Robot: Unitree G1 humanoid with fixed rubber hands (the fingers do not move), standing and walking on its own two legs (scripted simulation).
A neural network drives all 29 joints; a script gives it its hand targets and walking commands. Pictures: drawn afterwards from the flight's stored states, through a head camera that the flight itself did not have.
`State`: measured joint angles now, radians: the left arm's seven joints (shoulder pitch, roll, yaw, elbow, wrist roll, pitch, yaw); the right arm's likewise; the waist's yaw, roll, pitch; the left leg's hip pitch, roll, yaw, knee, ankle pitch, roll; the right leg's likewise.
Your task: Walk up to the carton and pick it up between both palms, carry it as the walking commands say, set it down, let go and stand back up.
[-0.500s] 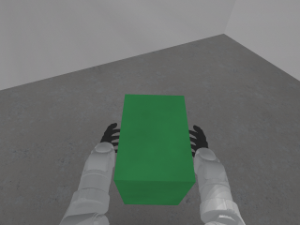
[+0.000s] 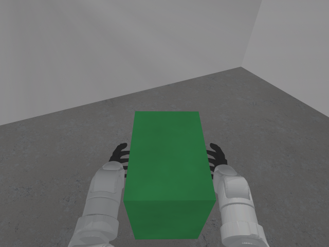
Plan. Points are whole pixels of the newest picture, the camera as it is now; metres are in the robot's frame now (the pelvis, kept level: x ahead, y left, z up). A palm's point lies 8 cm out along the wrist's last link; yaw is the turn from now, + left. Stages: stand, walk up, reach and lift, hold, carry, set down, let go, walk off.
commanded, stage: reach and lift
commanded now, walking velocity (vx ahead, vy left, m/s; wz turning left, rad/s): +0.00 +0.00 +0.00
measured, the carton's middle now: (166, 175) +0.33 +0.01 -0.01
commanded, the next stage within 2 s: hold in 1.14 s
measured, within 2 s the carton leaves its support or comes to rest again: neither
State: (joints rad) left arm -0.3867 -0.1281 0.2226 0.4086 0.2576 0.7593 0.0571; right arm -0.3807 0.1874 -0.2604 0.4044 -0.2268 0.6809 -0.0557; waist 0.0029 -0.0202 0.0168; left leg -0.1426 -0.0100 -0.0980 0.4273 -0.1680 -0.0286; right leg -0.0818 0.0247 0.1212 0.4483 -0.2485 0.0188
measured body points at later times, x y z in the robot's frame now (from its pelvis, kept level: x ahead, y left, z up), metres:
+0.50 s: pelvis +0.00 +0.01 +0.00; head -0.04 +0.02 +0.45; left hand +0.31 +0.14 +0.03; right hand +0.31 -0.13 +0.04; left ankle +0.05 +0.14 -0.74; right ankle +0.01 -0.14 -0.74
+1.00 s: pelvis +0.00 +0.00 +0.00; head -0.04 +0.01 +0.45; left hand +0.30 +0.14 +0.03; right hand +0.31 -0.13 +0.04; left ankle +0.05 +0.14 -0.74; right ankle +0.01 -0.14 -0.74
